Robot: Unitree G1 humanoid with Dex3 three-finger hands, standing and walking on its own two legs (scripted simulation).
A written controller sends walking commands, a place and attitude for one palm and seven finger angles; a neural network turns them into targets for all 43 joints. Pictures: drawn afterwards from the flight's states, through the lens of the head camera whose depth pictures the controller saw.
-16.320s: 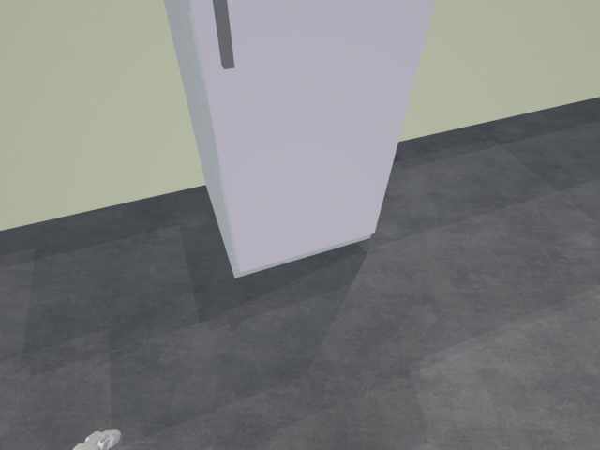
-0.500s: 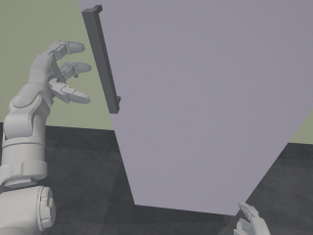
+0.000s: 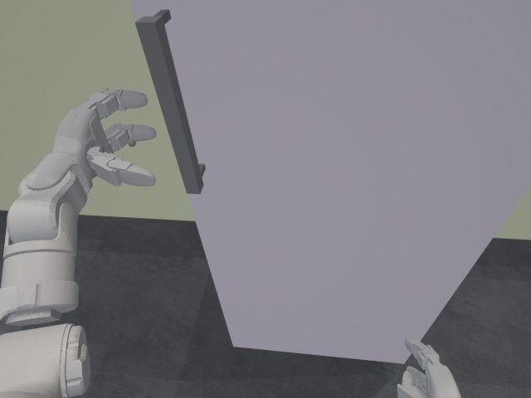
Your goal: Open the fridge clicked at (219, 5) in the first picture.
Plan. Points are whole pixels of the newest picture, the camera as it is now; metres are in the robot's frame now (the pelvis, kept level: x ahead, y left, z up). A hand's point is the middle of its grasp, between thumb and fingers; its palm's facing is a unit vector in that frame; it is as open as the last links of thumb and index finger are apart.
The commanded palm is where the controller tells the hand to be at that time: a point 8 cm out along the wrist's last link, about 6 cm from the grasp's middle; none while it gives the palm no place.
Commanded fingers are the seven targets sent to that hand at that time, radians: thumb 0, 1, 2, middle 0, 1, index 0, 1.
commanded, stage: move the hooked fingers beside the handle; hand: left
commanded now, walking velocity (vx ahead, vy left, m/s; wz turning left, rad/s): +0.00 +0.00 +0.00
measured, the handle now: (181, 113) +0.43 +0.14 +0.25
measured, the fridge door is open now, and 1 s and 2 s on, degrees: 0 0 0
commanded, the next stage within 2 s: feel for the door with the fingertips in 1.46 s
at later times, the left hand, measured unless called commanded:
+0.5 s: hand (135, 127) +0.37 +0.19 +0.27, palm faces -0.04 -1.00 -0.04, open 14.0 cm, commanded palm +0.35 +0.25 +0.25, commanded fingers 0.00 -0.50 0.30 -0.30 -1.20 -0.30 -1.20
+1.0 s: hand (143, 141) +0.39 +0.19 +0.23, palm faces -0.01 -1.00 -0.05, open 14.0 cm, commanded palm +0.35 +0.25 +0.25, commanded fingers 0.00 -0.50 0.30 -0.30 -1.20 -0.30 -1.20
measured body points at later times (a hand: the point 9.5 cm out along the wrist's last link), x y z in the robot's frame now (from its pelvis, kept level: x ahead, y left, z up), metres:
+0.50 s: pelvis +0.00 +0.00 +0.00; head -0.03 -0.03 +0.45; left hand +0.37 +0.24 +0.27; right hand +0.17 -0.25 -0.09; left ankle +0.00 +0.11 -0.74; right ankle -0.05 -0.10 -0.74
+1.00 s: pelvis +0.00 +0.00 +0.00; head -0.02 -0.03 +0.45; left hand +0.39 +0.25 +0.24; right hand +0.17 -0.24 -0.09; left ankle +0.00 +0.11 -0.74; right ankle -0.05 -0.10 -0.74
